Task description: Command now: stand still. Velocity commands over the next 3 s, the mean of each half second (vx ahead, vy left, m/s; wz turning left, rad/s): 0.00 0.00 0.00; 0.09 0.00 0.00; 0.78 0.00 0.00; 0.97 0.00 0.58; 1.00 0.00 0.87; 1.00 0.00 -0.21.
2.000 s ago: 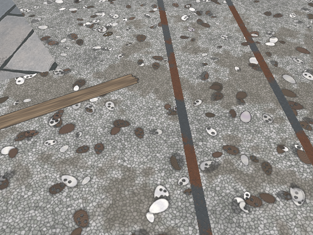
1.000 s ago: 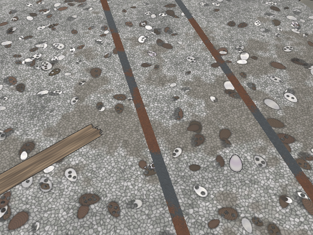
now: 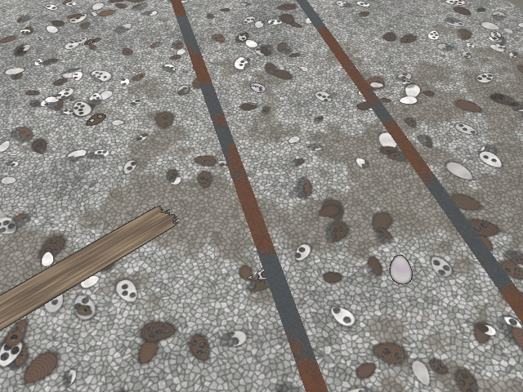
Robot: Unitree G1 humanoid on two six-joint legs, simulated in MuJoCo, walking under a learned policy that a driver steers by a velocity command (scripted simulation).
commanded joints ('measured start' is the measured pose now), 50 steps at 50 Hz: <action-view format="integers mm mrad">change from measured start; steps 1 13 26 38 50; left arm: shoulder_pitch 37 57 71 83 -18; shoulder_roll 89 81 76 74 81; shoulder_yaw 16 4 -9 -18 -10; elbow -12 67 116 139 39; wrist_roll -1 -2 -3 -3 -27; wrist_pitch -10 -9 -8 -9 -99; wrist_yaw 4 4 4 4 -36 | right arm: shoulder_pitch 7 20 36 52 39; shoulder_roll -97 -97 -93 -89 -162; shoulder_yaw -17 -7 3 11 -22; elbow -20 49 89 107 37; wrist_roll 1 3 3 3 19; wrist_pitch -9 -2 3 4 -70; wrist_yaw -3 -3 -2 -1 11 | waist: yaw -1 -4 -5 -5 19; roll -2 -3 -3 -4 97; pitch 1 10 17 22 41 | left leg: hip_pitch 23 36 43 44 17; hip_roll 68 62 57 54 369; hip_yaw -73 -66 -62 -60 -467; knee -118 -126 -129 -129 -409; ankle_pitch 20 43 53 53 -410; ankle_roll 29 32 33 33 187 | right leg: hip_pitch -42 -39 -43 -48 -373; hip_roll -31 -29 -27 -26 -135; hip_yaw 14 0 -11 -18 -59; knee -85 -98 -105 -107 476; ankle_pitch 121 128 124 119 -114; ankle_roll -20 -17 -17 -16 -82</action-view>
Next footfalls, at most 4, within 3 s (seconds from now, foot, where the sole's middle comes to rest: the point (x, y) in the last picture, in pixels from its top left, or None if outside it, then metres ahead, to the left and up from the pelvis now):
1.16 right None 0.07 -0.16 -0.77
1.64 left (241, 377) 0.55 0.08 -0.77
2.08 right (283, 236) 1.00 -0.04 -0.77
2.56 left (140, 199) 1.16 0.44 -0.77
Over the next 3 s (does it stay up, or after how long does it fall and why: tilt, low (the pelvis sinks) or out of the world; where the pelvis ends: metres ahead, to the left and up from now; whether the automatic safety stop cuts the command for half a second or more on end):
stays up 1.36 0.52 -0.03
